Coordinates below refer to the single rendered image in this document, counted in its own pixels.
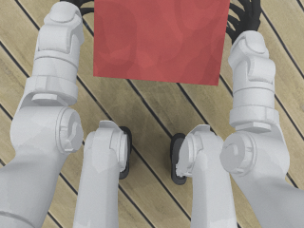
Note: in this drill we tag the right robot upper arm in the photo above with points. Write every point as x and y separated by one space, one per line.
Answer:
259 164

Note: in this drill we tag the carton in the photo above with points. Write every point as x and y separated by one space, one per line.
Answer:
173 41

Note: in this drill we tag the robot right shin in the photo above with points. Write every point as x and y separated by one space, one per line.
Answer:
180 169

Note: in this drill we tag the robot left forearm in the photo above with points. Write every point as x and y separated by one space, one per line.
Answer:
56 60

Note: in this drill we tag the right robot hand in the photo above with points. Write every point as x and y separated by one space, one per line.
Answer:
248 18

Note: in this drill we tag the left robot upper arm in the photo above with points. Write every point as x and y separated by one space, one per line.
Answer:
42 137

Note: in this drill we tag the robot right foot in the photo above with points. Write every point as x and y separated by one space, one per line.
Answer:
175 147

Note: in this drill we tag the robot right forearm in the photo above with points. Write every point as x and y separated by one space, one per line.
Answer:
253 87

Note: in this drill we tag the left robot hand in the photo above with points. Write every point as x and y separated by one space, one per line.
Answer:
78 3

